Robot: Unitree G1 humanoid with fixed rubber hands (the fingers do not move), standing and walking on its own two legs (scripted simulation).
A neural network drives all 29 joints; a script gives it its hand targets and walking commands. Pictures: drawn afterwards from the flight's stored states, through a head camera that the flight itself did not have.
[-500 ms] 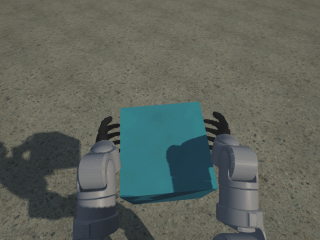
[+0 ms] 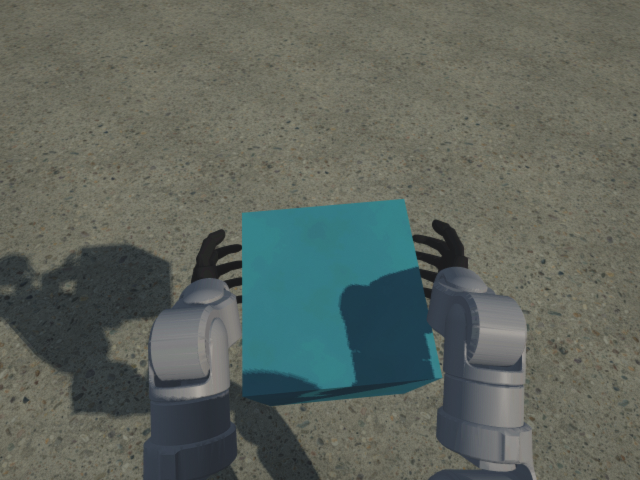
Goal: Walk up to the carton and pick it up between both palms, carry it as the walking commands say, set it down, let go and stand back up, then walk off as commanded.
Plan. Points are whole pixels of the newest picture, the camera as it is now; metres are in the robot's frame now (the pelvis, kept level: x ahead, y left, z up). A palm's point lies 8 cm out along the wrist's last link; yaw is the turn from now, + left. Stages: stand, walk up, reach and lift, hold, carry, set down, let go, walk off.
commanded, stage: carry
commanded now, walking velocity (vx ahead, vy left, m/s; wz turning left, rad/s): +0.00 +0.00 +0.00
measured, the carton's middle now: (331, 312) +0.33 +0.00 +0.02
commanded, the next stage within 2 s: none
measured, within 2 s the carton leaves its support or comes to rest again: neither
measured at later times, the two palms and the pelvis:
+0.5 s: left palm (175, 330) +0.25 +0.16 +0.13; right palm (454, 326) +0.25 -0.11 +0.13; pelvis -0.05 +0.03 +0.00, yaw -1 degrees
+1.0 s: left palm (187, 351) +0.22 +0.14 +0.13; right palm (481, 347) +0.23 -0.13 +0.14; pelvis -0.07 +0.01 +0.00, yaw -1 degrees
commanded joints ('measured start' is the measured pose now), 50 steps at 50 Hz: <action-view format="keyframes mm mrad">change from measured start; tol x8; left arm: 1 -449 -1042 -629 -172 -401 -20 -245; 50 -421 -969 -527 0 -330 15 -260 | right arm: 1 -284 1013 591 -138 390 -8 213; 50 -303 976 577 39 347 53 225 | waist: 1 -25 188 -513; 7 -3 132 -534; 11 -16 -231 -479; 16 -8 119 -499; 50 -1 8 -413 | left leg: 1 420 246 -194 -192 695 146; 6 345 244 -219 -222 438 115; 9 102 137 -119 -125 229 4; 11 83 81 -63 -113 56 -35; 14 294 192 -200 -234 325 -11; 16 318 279 -299 -324 246 18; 27 163 195 -182 -405 -109 -47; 50 171 150 -146 -351 -85 -41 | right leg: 1 -82 54 -23 56 -33 -16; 4 10 67 -15 -61 3 -27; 7 229 50 -27 -402 195 -30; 9 383 -136 175 -486 260 -68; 10 354 -262 312 -493 430 -123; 11 326 -257 281 -456 494 -144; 16 134 13 4 -274 111 -25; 24 238 10 6 -338 154 -47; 50 169 1 58 -429 58 -85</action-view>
